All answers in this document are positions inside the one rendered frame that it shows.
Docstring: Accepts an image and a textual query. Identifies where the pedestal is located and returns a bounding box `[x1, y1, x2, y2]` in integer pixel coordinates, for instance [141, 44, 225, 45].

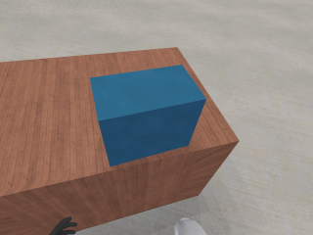
[0, 47, 240, 235]

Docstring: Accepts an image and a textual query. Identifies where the carton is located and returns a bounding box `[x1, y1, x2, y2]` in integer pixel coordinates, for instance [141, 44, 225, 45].
[90, 65, 206, 166]

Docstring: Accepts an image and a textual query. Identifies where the right robot thigh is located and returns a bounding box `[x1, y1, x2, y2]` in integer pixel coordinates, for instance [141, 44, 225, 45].
[174, 219, 206, 235]

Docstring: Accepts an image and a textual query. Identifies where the robot left hand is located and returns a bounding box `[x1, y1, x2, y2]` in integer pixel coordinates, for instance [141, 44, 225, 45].
[49, 216, 77, 235]

